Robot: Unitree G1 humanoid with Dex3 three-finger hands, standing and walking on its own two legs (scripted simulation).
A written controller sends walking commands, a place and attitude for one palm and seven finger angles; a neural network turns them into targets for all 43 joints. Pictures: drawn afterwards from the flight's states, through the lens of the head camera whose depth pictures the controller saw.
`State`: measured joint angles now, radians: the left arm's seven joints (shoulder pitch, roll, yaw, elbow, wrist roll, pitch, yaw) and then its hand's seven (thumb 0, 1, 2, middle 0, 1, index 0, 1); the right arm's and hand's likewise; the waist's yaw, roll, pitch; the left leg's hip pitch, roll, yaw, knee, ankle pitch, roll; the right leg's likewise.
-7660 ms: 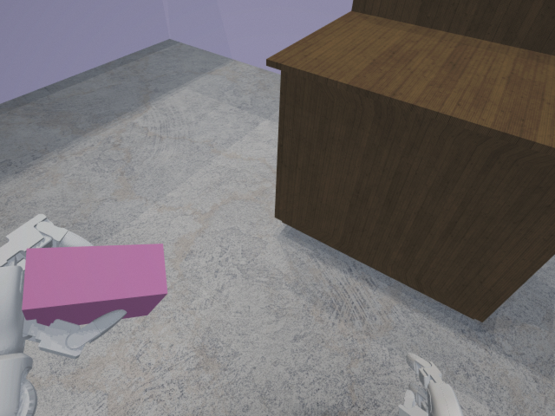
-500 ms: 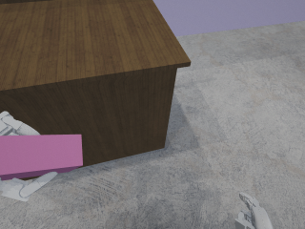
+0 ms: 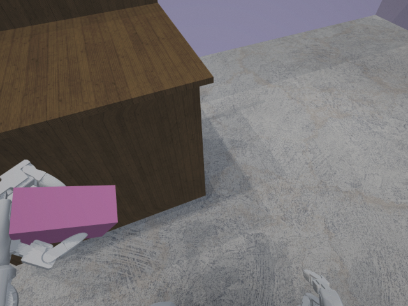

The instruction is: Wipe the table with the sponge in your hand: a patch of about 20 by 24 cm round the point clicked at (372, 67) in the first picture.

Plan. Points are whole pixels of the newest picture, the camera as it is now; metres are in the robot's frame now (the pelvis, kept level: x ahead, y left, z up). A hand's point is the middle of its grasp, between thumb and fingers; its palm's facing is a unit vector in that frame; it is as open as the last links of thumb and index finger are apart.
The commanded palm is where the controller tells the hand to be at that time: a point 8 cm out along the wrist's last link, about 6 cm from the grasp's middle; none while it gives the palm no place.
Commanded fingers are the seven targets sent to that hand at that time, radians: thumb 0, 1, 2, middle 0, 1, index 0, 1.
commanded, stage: take the last steps up to it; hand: left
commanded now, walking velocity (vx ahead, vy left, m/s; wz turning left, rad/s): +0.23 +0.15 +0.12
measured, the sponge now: (80, 215) +0.23 +0.19 +0.13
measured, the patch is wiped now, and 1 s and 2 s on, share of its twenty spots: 0.00 0.00 0.00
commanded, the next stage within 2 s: come to a stop and stand still in 0.92 s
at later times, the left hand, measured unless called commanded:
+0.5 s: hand (8, 207) +0.23 +0.27 +0.17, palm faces +0.45 -0.77 -0.45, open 9.8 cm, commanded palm +0.16 +0.33 +0.18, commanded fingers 0.00 0.10 1.30 -1.20 -1.60 -1.20 -1.60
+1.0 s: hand out of the picture +0.31 +0.36 +0.18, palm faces +0.40 -0.78 -0.48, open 9.8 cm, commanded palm +0.24 +0.40 +0.18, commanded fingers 0.00 0.10 1.30 -1.20 -1.60 -1.20 -1.60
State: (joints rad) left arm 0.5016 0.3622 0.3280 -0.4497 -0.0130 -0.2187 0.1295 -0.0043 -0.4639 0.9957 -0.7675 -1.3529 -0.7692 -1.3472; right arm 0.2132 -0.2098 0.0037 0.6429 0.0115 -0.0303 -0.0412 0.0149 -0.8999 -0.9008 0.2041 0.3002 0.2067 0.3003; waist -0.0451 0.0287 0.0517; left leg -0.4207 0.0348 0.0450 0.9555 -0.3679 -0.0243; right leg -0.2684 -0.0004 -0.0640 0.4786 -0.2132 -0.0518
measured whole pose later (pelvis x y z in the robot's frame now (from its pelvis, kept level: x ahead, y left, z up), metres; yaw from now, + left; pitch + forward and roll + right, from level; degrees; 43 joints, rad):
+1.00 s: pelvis +0.10 +0.12 -0.01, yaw +3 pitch +1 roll +0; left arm 0.50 0.42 0.40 -0.57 -0.02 -0.24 0.15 0.00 -0.46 1.00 -0.77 -1.35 -0.77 -1.35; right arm 0.19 -0.15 -0.01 0.59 0.02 -0.11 -0.03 0.01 -0.90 -0.90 0.20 0.30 0.20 0.30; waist -0.02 -0.01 0.07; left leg -0.27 0.06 0.16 0.53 -0.27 0.02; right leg -0.41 -0.06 -0.13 0.86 -0.45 0.03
